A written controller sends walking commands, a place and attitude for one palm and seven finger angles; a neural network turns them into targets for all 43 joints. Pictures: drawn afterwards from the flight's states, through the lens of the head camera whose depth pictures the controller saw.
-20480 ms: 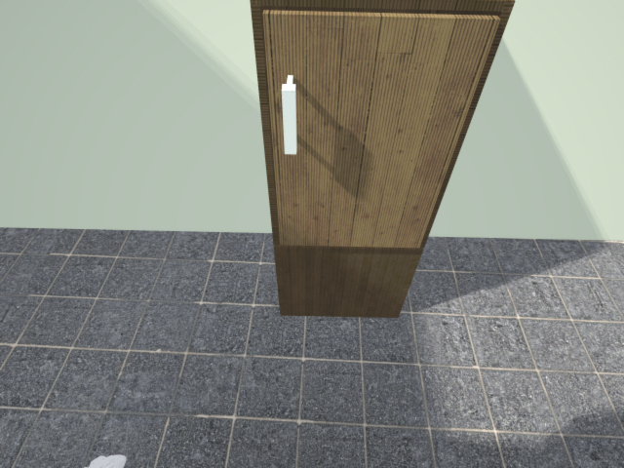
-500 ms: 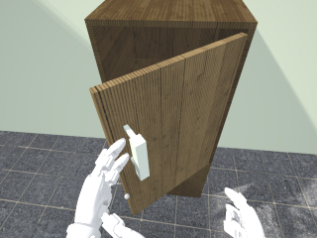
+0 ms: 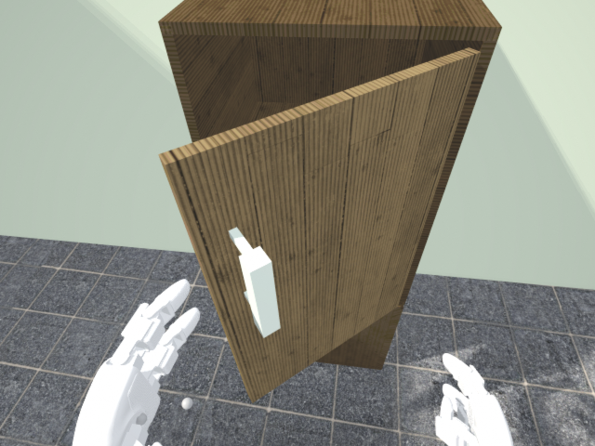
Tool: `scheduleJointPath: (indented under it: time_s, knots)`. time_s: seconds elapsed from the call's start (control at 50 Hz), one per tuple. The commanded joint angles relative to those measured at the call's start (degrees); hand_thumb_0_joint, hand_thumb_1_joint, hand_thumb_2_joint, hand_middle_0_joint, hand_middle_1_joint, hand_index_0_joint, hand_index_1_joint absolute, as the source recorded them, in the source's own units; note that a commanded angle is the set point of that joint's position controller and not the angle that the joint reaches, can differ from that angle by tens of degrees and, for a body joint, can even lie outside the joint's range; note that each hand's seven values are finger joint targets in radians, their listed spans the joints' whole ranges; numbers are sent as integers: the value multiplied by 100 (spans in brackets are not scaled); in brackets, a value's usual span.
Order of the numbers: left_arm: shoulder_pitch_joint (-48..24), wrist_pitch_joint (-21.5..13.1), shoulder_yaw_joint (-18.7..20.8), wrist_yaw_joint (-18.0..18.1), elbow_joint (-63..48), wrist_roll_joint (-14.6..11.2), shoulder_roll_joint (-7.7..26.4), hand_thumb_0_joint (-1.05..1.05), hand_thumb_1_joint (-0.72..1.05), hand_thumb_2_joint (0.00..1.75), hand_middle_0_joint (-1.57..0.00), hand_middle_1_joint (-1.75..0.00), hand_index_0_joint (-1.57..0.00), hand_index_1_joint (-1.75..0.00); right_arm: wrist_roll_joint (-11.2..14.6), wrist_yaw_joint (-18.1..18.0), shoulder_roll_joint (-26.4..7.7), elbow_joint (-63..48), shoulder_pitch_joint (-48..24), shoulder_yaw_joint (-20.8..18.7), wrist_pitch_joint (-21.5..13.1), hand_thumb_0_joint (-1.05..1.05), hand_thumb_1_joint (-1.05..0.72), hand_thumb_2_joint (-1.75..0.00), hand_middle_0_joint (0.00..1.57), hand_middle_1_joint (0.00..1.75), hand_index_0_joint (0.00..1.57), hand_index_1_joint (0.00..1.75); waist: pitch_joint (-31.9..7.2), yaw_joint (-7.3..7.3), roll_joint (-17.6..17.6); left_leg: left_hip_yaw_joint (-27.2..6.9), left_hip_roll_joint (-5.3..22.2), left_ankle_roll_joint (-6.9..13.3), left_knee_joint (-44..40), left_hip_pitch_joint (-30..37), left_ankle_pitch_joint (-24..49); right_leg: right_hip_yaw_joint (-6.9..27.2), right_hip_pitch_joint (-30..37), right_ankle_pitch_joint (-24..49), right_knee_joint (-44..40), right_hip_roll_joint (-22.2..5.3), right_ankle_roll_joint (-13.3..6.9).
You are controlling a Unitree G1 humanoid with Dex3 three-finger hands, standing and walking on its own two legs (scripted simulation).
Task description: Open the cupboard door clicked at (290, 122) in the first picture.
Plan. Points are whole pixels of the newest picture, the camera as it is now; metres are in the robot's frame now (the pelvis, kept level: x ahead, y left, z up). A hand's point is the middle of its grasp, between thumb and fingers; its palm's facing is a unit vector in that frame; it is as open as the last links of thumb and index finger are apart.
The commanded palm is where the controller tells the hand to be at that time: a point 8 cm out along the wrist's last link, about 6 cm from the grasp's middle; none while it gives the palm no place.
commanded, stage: draw the hand back to the body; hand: left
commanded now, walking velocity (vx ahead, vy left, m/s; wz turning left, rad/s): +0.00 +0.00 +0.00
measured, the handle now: (253, 283) +0.27 +0.08 +0.13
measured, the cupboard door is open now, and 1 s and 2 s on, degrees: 41 41 41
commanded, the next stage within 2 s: step back with the hand held close in 1.68 s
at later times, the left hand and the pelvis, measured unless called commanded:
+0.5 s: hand (141, 379) +0.16 +0.16 +0.15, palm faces -0.05 -1.00 -0.09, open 16.3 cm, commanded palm +0.12 +0.22 +0.17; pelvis +0.00 +0.01 +0.01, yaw +0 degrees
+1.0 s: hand (58, 330) +0.19 +0.24 +0.17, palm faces +0.31 -0.88 -0.36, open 12.8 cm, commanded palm +0.14 +0.29 +0.20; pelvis +0.01 +0.02 +0.04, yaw -1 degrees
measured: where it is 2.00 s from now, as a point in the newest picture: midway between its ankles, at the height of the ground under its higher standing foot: outside the picture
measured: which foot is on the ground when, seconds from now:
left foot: down 0.00-1.00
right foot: down 0.00-1.00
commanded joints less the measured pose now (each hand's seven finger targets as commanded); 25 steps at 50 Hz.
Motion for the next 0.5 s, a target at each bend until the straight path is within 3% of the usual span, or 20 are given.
scheduleJointPath:
  time_s: [0.0, 0.06, 0.12, 0.16, 0.2, 0.26, 0.3, 0.34, 0.4, 0.48]
  knots:
    - [-297, -465, 156, -86, -1340, -75, 303, 0, -50, 30, -15, -30, -15, -30, 41, -76, -519, -1086, -572, -227, -426, 0, -90, -90, 20, 30, 20, 30, -158, -103, -506, 15, -86, 176, -698, 108, 908, 321, 51, 774, -1096, -48, 123]
    - [-353, -393, 119, -44, -1286, -81, 266, 0, -50, 30, -15, -30, -15, -30, 51, -88, -504, -1110, -578, -198, -468, 0, -90, -90, 20, 30, 20, 30, -117, -93, -471, -18, -80, 169, -745, 49, 753, 288, -10, 581, -1083, -36, 119]
    - [-376, -267, 519, 37, -1227, -62, 567, 0, -50, 30, -15, -30, -15, -30, 55, -114, -491, -1059, -617, -197, -418, 0, -90, -90, 20, 30, 20, 30, -244, -5, -453, 15, -75, 173, -752, 52, 859, 332, 158, 671, -1111, -53, 103]
    - [-468, -189, 724, 35, -1260, -119, 665, 0, -50, 30, -15, -30, -15, -30, 76, -136, -482, -1051, -658, -171, -394, 0, -90, -90, 20, 30, 20, 30, -263, 34, -445, 29, -72, 171, -796, 85, 913, 322, 234, 744, -1137, -44, 102]
    - [-553, -116, 759, -3, -1317, -206, 632, 0, -50, 30, -15, -30, -15, -30, 99, -138, -486, -1024, -701, -147, -423, 0, -90, -90, 20, 30, 20, 30, -322, 61, -224, 13, -61, 162, -885, 214, 961, 231, 299, 847, -1127, -28, 87]
    - [-704, 17, 876, -118, -1191, -380, 662, 0, -50, 30, -15, -30, -15, -30, 126, -167, -537, -942, -739, -100, -479, 0, -90, -90, 20, 30, 20, 30, -100, 12, -322, -17, -42, 152, -992, 228, 839, 212, 264, 708, -1285, -14, 110]
    - [-825, 81, 891, -186, -1271, -423, 709, 0, -50, 30, -15, -30, -15, -30, 133, -173, -565, -895, -771, -85, -569, 0, -90, -90, 20, 30, 20, 30, -154, 28, -153, -52, -43, 158, -1055, 370, 958, 175, 360, 886, -1282, -15, 91]
    - [-753, 188, 1063, -248, -1125, -472, 780, 0, -50, 30, -15, -30, -15, -30, 145, -180, -566, -829, -750, -93, -611, 0, -90, -90, 20, 30, 20, 30, -145, 37, -369, -52, -35, 154, -1117, 396, 996, 141, 398, 952, -1330, 0, 113]
    - [-781, 313, 1270, -295, -1102, -505, 910, 0, -50, 30, -15, -30, -15, -30, 153, -184, -571, -756, -829, -87, -663, 0, -90, -90, 20, 30, 20, 30, -134, 111, -254, -68, -39, 143, -1226, 499, 1125, 93, 536, 1118, -1348, 12, 88]
    - [-1009, 423, 1516, -367, -1076, -651, 1002, 0, -50, 30, -15, -30, -15, -30, 176, -218, -585, -683, -865, -57, -728, 0, -90, -90, 20, 30, 20, 30, -31, 104, -259, -81, -30, 128, -1363, 600, 1073, 57, 553, 1049, -1484, 38, 102]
